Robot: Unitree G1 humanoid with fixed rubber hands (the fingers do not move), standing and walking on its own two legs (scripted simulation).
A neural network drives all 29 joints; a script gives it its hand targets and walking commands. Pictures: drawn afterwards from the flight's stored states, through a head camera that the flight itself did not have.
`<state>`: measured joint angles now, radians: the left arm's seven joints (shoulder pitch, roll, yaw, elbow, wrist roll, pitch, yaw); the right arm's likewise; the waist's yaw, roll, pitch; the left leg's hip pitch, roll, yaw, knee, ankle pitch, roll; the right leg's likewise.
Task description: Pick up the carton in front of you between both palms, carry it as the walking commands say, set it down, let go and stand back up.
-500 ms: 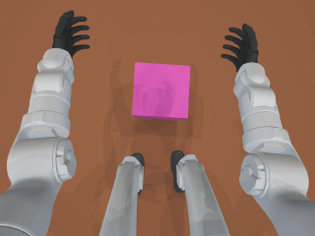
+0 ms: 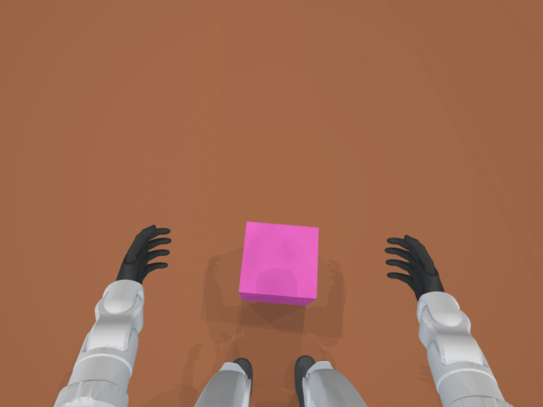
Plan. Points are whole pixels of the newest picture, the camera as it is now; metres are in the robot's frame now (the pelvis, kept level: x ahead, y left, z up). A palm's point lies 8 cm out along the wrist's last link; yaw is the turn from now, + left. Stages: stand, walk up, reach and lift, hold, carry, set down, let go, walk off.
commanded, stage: let go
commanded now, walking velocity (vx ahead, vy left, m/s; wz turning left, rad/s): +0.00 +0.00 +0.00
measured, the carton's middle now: (278, 266) +0.41 -0.02 -0.62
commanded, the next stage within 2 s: stand in 0.72 s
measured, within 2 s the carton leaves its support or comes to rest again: neither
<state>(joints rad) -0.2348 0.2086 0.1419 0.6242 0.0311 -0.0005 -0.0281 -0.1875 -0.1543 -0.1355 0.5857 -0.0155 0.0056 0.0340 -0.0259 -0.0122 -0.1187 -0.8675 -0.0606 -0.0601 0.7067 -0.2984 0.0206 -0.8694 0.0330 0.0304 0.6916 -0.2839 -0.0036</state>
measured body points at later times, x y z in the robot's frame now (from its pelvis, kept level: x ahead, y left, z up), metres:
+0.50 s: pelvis +0.00 -0.01 +0.03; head +0.02 -0.01 +0.48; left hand +0.17 +0.22 -0.04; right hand +0.17 -0.24 -0.05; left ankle +0.00 +0.10 -0.71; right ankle +0.00 -0.12 -0.71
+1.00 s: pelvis +0.04 -0.01 +0.03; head +0.05 -0.01 +0.48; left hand +0.19 +0.28 -0.06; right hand +0.19 -0.30 -0.06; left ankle +0.00 +0.10 -0.71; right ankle +0.00 -0.12 -0.71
